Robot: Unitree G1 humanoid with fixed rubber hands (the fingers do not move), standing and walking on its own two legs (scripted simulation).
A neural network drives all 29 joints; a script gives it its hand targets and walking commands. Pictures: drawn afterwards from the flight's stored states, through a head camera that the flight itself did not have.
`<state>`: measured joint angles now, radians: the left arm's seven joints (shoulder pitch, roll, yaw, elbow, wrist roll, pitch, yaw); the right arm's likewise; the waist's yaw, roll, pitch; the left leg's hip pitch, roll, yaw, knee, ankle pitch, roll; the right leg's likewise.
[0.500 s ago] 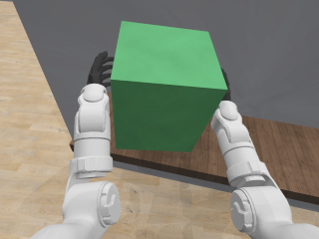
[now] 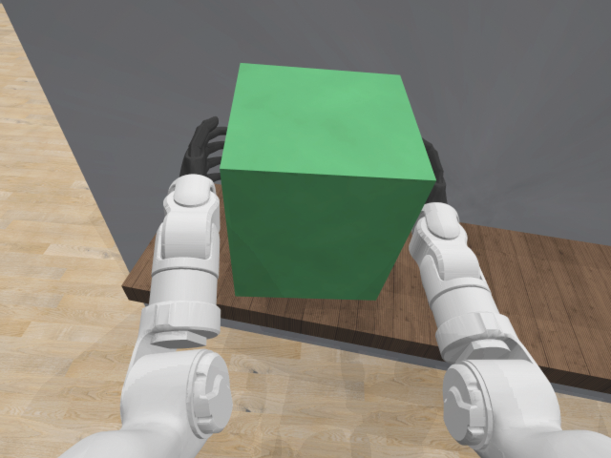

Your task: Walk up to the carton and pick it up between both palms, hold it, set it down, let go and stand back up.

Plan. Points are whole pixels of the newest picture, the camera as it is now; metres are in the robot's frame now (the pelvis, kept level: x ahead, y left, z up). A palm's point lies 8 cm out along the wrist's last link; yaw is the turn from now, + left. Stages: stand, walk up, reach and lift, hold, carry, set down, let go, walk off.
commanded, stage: set down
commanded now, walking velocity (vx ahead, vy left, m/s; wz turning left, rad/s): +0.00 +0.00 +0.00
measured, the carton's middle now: (313, 191) +0.41 -0.06 +0.15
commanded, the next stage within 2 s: none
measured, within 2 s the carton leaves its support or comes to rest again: neither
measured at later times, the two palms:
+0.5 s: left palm (218, 183) +0.42 +0.07 +0.16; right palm (435, 205) +0.36 -0.23 +0.14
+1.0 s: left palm (233, 188) +0.44 +0.05 +0.14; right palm (441, 211) +0.36 -0.24 +0.12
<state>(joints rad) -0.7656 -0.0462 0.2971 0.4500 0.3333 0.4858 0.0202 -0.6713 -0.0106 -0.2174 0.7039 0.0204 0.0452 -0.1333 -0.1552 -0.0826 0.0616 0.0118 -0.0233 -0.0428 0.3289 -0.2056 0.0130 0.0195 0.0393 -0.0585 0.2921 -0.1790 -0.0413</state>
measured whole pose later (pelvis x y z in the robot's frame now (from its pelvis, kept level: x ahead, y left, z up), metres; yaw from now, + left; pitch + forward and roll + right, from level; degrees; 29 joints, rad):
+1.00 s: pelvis +0.01 +0.00 +0.00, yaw -2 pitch +0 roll +0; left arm -0.85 -0.06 0.39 0.83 0.30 0.25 0.07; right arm -0.73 0.01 -0.44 0.87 -0.20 -0.05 -0.06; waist -0.16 -0.02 -0.03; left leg -0.11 -0.02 0.00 0.30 -0.19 0.01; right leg -0.14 0.04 -0.05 0.31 -0.17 -0.04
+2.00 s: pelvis +0.03 +0.00 +0.00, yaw -5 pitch +11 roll +0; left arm -0.89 -0.06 0.41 0.97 0.28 0.11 0.10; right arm -0.75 0.02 -0.58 0.90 -0.34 -0.13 -0.01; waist -0.15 0.00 -0.11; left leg -0.32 -0.01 0.05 0.33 -0.21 0.01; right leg -0.37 0.03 -0.07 0.36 -0.19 -0.05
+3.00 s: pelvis +0.02 +0.00 +0.00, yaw -6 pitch +11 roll +1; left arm -0.90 -0.07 0.54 1.02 0.36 -0.04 0.06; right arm -0.77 0.08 -0.71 0.86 -0.47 -0.18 0.04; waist -0.13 0.00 -0.07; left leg -0.31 -0.01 0.08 0.30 -0.19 0.02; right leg -0.38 0.03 -0.06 0.34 -0.16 -0.05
